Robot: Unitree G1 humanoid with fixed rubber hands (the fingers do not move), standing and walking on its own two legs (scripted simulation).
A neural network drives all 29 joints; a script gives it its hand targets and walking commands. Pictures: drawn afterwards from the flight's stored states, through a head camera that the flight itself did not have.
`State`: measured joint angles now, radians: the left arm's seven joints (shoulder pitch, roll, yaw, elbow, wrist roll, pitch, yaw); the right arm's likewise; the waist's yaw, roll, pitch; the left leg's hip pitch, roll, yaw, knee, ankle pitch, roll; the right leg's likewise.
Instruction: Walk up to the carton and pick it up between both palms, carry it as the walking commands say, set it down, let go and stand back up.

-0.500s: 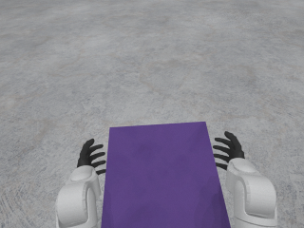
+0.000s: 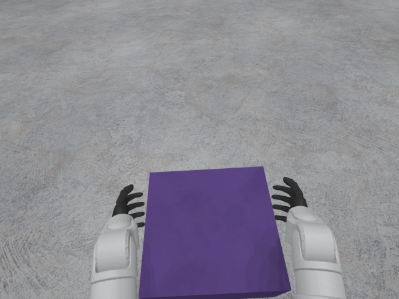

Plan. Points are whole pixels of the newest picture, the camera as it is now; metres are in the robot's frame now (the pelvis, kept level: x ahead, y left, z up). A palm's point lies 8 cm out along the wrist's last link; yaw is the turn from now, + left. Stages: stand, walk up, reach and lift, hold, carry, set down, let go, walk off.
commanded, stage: carry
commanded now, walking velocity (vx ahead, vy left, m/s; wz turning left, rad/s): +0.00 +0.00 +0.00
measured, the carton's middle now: (210, 233) +0.28 +0.00 -0.05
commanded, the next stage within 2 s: none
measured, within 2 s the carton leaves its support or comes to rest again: neither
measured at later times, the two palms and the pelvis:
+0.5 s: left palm (131, 218) +0.29 +0.16 +0.02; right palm (295, 211) +0.29 -0.19 +0.02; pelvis +0.03 -0.01 +0.00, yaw +0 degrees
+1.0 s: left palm (131, 221) +0.29 +0.16 +0.02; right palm (294, 211) +0.29 -0.18 +0.02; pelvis +0.03 -0.01 +0.00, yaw +0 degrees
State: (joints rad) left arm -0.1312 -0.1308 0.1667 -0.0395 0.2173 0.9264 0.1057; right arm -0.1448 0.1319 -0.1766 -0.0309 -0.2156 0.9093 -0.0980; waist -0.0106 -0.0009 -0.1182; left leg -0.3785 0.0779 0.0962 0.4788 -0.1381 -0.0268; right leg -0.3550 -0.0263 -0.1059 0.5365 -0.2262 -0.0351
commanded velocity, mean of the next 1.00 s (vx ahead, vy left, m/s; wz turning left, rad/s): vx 0.00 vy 0.00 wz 0.00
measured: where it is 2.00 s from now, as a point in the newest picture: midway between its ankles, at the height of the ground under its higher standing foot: outside the picture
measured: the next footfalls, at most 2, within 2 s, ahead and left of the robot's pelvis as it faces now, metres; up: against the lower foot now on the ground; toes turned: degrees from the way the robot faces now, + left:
none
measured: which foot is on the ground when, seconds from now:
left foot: down 0.00-1.00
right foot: down 0.00-1.00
